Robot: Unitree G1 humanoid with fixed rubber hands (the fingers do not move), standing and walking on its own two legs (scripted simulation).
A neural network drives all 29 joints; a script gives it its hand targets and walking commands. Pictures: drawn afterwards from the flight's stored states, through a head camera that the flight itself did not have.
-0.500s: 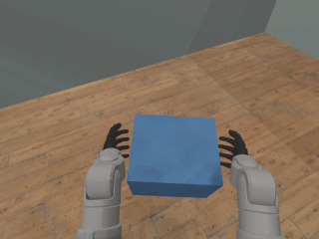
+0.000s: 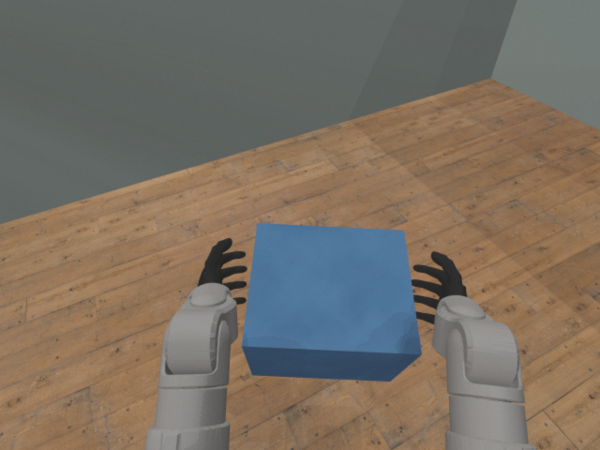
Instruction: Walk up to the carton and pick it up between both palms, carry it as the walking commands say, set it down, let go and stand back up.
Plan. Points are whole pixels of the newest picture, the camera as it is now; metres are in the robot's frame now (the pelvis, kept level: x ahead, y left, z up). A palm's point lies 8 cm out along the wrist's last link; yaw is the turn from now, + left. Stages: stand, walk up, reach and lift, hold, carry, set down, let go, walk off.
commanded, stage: carry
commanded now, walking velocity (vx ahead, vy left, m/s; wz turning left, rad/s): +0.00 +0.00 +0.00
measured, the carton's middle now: (325, 305) +0.33 +0.00 -0.01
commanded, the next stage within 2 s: hold in 0.48 s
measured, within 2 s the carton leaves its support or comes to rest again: neither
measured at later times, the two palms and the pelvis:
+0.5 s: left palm (217, 304) +0.28 +0.15 +0.07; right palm (447, 318) +0.28 -0.15 +0.05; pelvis +0.00 +0.00 +0.00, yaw +0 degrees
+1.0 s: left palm (172, 359) +0.22 +0.19 +0.04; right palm (418, 358) +0.23 -0.11 +0.03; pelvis -0.05 +0.03 +0.01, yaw +2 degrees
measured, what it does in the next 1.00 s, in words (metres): shifts its weight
